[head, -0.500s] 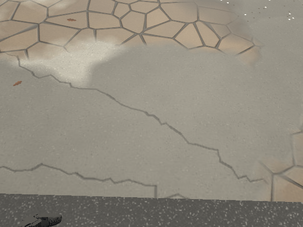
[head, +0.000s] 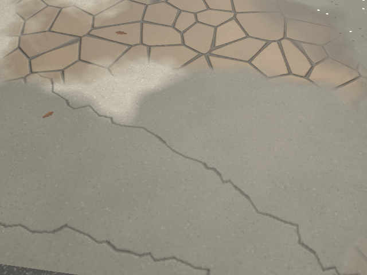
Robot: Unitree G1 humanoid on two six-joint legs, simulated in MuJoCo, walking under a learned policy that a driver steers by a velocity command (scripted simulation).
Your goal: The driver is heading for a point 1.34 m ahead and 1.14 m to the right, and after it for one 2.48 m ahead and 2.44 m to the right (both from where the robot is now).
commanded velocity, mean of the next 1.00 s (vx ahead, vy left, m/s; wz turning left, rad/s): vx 0.09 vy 0.00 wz -0.54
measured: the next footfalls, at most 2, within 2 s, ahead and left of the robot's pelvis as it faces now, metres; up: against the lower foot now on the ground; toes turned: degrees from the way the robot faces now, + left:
left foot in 0.08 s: +0.11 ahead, +0.13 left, +0.00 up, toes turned -8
right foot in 0.48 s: +0.04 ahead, -0.12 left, +0.00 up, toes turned -19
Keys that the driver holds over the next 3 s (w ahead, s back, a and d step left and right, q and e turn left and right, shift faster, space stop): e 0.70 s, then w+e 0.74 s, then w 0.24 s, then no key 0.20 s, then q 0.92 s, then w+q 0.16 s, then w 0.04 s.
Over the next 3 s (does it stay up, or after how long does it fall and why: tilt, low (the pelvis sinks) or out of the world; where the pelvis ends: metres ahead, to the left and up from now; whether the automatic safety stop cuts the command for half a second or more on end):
stays up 0.34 -0.47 -0.04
